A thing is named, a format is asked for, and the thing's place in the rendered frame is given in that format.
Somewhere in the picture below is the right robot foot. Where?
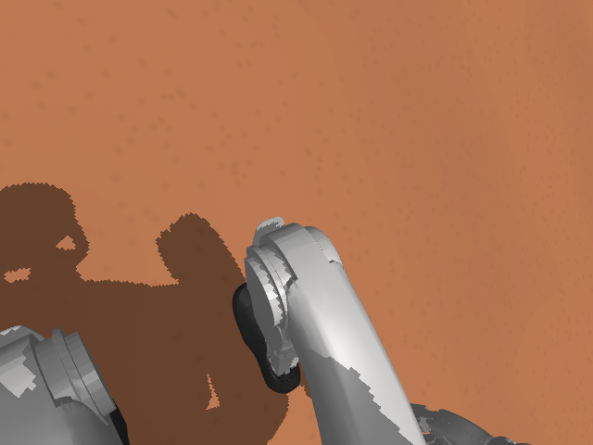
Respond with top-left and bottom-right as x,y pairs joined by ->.
233,283 -> 300,394

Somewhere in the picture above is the right robot hand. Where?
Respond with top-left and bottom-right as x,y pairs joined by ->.
410,403 -> 494,445

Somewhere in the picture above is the left robot foot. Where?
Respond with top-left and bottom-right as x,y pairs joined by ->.
109,398 -> 130,445

